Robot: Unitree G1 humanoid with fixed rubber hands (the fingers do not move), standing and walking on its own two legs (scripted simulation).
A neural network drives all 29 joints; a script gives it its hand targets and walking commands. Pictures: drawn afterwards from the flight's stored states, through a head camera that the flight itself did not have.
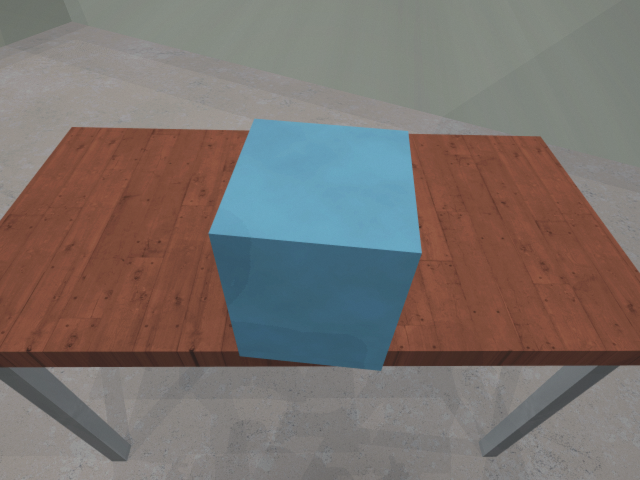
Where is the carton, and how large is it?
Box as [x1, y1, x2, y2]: [208, 119, 421, 370]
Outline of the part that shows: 254,119 208,233 239,355 380,370 421,253 407,131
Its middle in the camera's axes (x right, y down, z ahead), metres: +0.00 +0.01 +0.53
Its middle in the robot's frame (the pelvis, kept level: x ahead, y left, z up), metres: +0.41 +0.02 +0.08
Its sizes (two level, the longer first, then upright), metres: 0.210 0.200 0.250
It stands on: a table, 0.70 m high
